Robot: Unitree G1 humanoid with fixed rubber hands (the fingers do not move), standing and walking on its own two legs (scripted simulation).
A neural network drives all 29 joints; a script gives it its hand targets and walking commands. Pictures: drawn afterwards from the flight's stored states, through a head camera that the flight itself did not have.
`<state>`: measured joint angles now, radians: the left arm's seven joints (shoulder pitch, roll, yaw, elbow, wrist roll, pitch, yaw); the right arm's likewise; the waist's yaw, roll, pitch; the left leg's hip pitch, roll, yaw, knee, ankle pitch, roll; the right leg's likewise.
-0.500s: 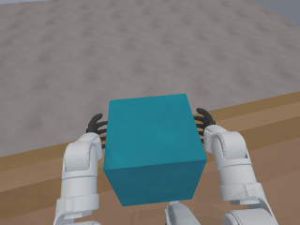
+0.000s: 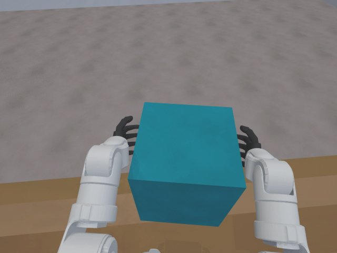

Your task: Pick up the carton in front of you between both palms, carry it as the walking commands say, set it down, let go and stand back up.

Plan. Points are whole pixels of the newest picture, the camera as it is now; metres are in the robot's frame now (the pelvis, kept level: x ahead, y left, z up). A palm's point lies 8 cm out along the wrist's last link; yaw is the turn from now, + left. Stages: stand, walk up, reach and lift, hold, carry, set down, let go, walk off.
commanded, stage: carry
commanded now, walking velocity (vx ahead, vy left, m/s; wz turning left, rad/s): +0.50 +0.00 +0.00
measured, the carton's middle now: (183, 167) +0.34 +0.01 +0.02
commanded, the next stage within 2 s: none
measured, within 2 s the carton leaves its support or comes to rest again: neither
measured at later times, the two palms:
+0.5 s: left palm (146, 107) +0.71 +0.18 -0.10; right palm (217, 103) +0.74 -0.12 -0.09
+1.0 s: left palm (162, 92) +1.09 +0.16 -0.31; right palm (210, 98) +1.06 -0.14 -0.32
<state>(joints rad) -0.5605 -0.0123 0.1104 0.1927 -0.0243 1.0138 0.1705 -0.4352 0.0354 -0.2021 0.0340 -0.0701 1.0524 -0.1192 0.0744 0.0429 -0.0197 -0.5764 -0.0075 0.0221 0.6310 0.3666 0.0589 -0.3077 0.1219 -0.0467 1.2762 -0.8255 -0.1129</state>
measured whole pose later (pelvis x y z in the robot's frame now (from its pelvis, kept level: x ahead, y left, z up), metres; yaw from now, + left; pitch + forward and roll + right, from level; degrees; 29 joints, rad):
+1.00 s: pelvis +0.74 +0.05 -0.41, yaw +0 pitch +1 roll +0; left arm -0.54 -0.04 0.20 0.18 0.06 1.05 0.13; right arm -0.53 -0.01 -0.13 0.17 -0.01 1.07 -0.15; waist -0.11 0.03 -0.04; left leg -0.39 -0.11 0.07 0.81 -0.44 0.13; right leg -0.71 0.02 0.01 1.53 -0.48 -0.06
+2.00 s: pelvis +1.52 +0.06 -0.73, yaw +0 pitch +6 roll +0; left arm -0.40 -0.08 0.20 -0.04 0.05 0.99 0.14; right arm -0.42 0.06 -0.16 0.01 0.01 0.98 -0.16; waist -0.10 -0.02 0.07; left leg -0.32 -0.07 0.06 0.63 -0.42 0.09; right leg -0.79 -0.04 -0.01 0.94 -0.26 -0.05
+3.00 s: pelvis +2.13 +0.06 -0.72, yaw +1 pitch +3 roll +0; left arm -0.12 -0.13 0.11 -0.35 0.11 1.21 0.08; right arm -0.13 0.13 -0.08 -0.33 -0.10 1.21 -0.10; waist -0.01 0.01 -0.16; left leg 0.04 0.05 0.18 0.31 -0.39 -0.03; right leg -0.49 -0.08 -0.19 0.48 -0.10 -0.01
